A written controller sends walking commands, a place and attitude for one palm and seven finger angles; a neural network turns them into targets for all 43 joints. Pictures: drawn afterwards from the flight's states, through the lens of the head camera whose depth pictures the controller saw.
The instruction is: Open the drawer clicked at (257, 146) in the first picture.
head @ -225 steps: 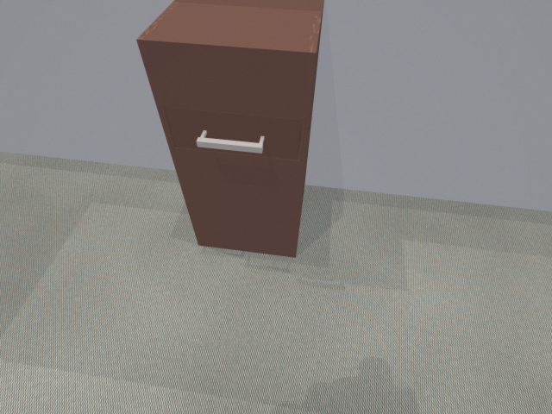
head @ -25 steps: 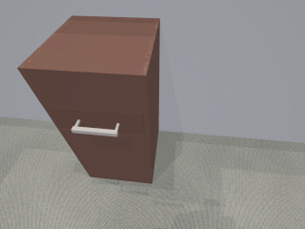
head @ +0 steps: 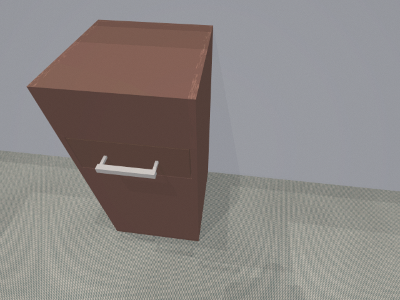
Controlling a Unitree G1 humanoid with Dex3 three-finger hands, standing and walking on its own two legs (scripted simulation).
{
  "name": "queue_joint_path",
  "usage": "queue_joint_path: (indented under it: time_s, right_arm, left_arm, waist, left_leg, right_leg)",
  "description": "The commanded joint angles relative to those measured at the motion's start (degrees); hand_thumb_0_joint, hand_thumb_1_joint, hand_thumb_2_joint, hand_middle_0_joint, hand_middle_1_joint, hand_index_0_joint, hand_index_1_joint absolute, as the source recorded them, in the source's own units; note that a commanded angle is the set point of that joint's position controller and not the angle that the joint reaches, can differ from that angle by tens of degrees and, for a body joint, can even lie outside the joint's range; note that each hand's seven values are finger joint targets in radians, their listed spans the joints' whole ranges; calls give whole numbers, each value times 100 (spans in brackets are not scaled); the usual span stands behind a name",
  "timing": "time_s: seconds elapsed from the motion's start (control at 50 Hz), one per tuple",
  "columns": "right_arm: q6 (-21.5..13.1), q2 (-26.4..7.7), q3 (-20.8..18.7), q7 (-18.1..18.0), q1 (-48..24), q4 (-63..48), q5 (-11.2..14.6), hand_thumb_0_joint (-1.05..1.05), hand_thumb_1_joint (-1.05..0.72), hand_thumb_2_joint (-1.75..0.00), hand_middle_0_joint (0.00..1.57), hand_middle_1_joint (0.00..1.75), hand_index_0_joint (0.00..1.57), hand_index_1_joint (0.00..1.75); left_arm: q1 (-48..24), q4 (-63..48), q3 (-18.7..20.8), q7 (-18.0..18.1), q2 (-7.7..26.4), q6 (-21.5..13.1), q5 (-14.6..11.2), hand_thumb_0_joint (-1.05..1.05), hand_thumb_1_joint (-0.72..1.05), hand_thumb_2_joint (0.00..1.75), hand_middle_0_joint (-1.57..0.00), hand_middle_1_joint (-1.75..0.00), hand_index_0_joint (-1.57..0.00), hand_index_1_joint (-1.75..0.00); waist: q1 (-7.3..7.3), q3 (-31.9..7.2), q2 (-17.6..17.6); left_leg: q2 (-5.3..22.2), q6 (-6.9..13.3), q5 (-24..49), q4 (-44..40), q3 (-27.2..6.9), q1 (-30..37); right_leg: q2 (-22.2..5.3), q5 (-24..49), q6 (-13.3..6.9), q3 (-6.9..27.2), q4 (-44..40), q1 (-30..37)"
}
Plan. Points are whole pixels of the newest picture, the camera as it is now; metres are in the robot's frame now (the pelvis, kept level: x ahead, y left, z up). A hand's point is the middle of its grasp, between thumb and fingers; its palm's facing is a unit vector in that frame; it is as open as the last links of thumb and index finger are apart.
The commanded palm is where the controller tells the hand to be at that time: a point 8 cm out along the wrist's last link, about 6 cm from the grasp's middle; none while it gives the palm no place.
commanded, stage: raise the hand with hooked fingers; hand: left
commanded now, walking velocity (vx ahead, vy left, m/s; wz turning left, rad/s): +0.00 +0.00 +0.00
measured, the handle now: (128, 166) +0.51 +0.27 -0.14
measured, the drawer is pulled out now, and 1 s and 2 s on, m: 0.00 0.00 0.00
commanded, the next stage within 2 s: move the hooked fingers above the handle in 1.94 s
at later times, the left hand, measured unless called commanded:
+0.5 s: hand (119, 296) +0.15 +0.18 -0.07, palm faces -0.05 -0.35 -0.94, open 8.8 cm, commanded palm +0.14 +0.22 -0.01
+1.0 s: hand (79, 254) +0.20 +0.26 -0.02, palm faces -0.02 -0.11 -0.99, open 11.8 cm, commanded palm +0.19 +0.26 +0.06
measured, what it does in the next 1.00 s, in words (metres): shifts its weight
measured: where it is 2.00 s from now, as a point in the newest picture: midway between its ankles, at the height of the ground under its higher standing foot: outside the picture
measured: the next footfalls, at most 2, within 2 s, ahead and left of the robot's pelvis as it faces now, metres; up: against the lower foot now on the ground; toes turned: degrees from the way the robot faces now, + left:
none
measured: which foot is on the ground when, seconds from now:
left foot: down 0.00-1.00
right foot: down 0.00-1.00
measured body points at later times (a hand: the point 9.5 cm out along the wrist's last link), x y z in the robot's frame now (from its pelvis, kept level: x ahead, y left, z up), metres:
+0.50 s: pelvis -0.05 +0.03 -0.04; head -0.03 +0.03 +0.41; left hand +0.14 +0.19 -0.02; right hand +0.20 -0.20 -0.08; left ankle -0.05 +0.16 -0.74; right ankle -0.03 -0.07 -0.74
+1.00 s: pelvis -0.05 +0.05 -0.02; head -0.03 +0.03 +0.42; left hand +0.20 +0.26 +0.04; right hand +0.11 -0.17 -0.14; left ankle -0.05 +0.16 -0.74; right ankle -0.03 -0.07 -0.74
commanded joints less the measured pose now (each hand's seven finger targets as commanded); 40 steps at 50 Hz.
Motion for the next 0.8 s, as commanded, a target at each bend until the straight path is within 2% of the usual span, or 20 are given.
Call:
queue_joint_path:
  time_s: [0.0,0.02,0.04,0.06,0.08,0.1,0.12,0.14,0.22,0.24,0.3,0.34,0.4,0.46,0.52,0.56,0.62,0.68,0.74,0.78]
  right_arm:
    - [-35,-397,-50,-51,552,-33,-21,0,-90,-90,20,30,20,30]
    - [-52,-672,-160,46,-518,-476,67,0,-90,-90,20,30,20,30]
    - [-987,-1618,-20,-277,-572,-2617,339,0,-90,-90,20,30,20,30]
    - [-1412,-1120,-123,-510,-927,-2184,264,0,-90,-90,20,30,20,30]
    - [-1560,-1235,-255,-530,-912,-1983,362,0,-90,-90,20,30,20,30]
    - [-1551,-928,-215,-488,-784,-2012,426,0,-90,-90,20,30,20,30]
    - [-1617,-1064,-243,-459,-881,-2503,542,0,-90,-90,20,30,20,30]
    - [-1731,-1237,-358,-498,-879,-2509,476,0,-90,-90,20,30,20,30]
    - [-1560,-1441,-396,-179,-885,-3210,-23,0,-90,-90,20,30,20,30]
    - [-1384,-1500,-477,-91,-1030,-3476,-136,0,-90,-90,20,30,20,30]
    - [-650,-1435,-514,295,-1356,-3829,-235,0,-90,-90,20,30,20,30]
    - [-170,-1348,-456,481,-1680,-4114,-216,0,-90,-90,20,30,20,30]
    - [326,-1248,-414,600,-2003,-4553,-223,0,-90,-90,20,30,20,30]
    - [563,-1140,-417,559,-1907,-4756,-239,0,-90,-90,20,30,20,30]
    - [598,-1105,-383,486,-1947,-4613,-338,0,-90,-90,20,30,20,30]
    - [561,-1120,-352,448,-2004,-4539,-410,0,-90,-90,20,30,20,30]
    - [506,-1139,-313,369,-2012,-4441,-386,0,-90,-90,20,30,20,30]
    - [527,-1125,-275,257,-2065,-4408,-257,0,-90,-90,20,30,20,30]
    - [625,-1127,-171,218,-2019,-4342,-135,0,-90,-90,20,30,20,30]
    - [605,-1157,-97,196,-2003,-4301,-104,0,-90,-90,20,30,20,30]
  left_arm:
    - [471,-105,65,23,503,-70,-20,0,90,90,-20,-30,-20,-30]
    - [1008,96,150,268,901,-219,53,0,90,90,-20,-30,-20,-30]
    - [-3615,-8704,-804,30,2177,-1420,322,0,88,89,-20,-32,-20,-32]
    - [-1489,-6972,-235,520,1909,-859,454,0,85,88,-20,-33,-20,-33]
    - [-1343,-6975,-204,900,1675,-493,208,0,83,87,-21,-34,-21,-34]
    - [430,-5526,-776,960,586,163,446,0,81,86,-21,-36,-21,-36]
    - [-431,-6879,-1114,935,441,100,499,0,78,85,-21,-37,-21,-37]
    - [-98,-7009,-1088,1000,593,38,995,0,76,84,-21,-39,-21,-39]
    - [81,-6565,-1738,1595,334,89,3088,0,67,80,-22,-45,-22,-45]
    - [493,-6443,-1663,1758,381,127,3579,0,64,79,-22,-47,-22,-47]
    - [2082,-6130,-1032,2050,873,128,4887,0,57,76,-22,-51,-22,-51]
    - [1792,-6502,-693,2155,1204,54,5434,0,53,74,-23,-54,-23,-54]
    - [740,-7454,-500,2489,1533,19,6037,0,46,71,-23,-58,-23,-58]
    - [-272,-7888,-589,2877,1538,173,6371,0,39,68,-24,-63,-24,-63]
    - [-1430,-8087,-606,3155,1595,221,6570,0,32,65,-24,-68,-24,-68]
    - [-1962,-8226,-580,3183,1769,165,6641,0,27,63,-25,-70,-25,-70]
    - [-2169,-8078,-973,2874,1495,219,6326,0,20,60,-25,-75,-25,-75]
    - [-1713,-7735,-1184,2271,1233,556,5837,0,13,57,-25,-80,-25,-80]
    - [-1220,-7251,-872,1795,1535,820,5810,0,6,54,-26,-84,-26,-84]
    - [-1059,-6917,-504,1663,1832,813,5878,0,1,52,-26,-87,-26,-87]
  waist:
    - [-23,426,-39]
    - [359,743,-604]
    - [-326,-1995,1077]
    - [6,-1956,2022]
    - [-10,-1160,1907]
    - [-51,-743,681]
    - [-109,-341,-133]
    - [-86,-740,-557]
    - [-328,-519,-1473]
    - [-172,-498,-1711]
    - [607,-796,-1499]
    - [744,-1033,-1452]
    - [804,-1312,-69]
    - [585,-1873,679]
    - [187,-1857,335]
    - [84,-1929,405]
    - [-106,-1788,223]
    - [-13,-1856,95]
    - [235,-1449,-605]
    - [393,-1145,-623]
  left_leg:
    - [249,350,1243,-240,-176,-256]
    - [105,144,95,1454,246,-1320]
    - [-323,626,980,413,251,543]
    - [-356,680,2083,229,236,648]
    - [-263,470,1672,255,134,125]
    - [-152,521,1501,183,3,-392]
    - [-137,576,1411,225,-192,-567]
    - [-207,671,1429,572,-30,-408]
    - [-576,607,690,1284,-252,-1333]
    - [-643,564,454,1356,-249,-1546]
    - [-635,366,659,1384,-53,-2199]
    - [-647,334,711,1517,74,-2588]
    - [-707,320,629,1740,146,-2381]
    - [-639,337,713,2105,40,-1773]
    - [-553,389,281,2436,-259,-1661]
    - [-530,413,133,2530,-365,-1503]
    - [-511,485,-21,2346,-345,-1466]
    - [-461,486,241,1913,-350,-1542]
    - [-398,443,186,1471,-284,-1774]
    - [-398,417,96,1247,-229,-1924]
  right_leg:
    - [-719,1571,53,696,-470,-189]
    - [-1315,5013,742,1430,-534,-129]
    - [-893,3743,190,1850,82,130]
    - [-525,2532,48,1180,431,318]
    - [-413,1259,115,772,197,-450]
    - [-336,1132,176,582,223,-564]
    - [-331,1187,258,528,289,-765]
    - [-289,1292,276,667,383,-1051]
    - [-236,23,256,466,699,-2240]
    - [-230,-373,234,511,634,-2261]
    - [-219,385,28,668,1091,-1738]
    - [-273,981,-36,788,1427,-1568]
    - [-207,645,-139,909,1745,-1865]
    - [-60,466,-180,901,1982,-2505]
    - [-95,-226,-70,987,1919,-3203]
    - [-131,-518,-34,967,1858,-3433]
    - [-131,-442,48,631,1669,-3165]
    - [-108,184,92,341,1565,-2275]
    - [-118,156,124,297,1343,-1806]
    - [-122,50,94,323,1245,-1612]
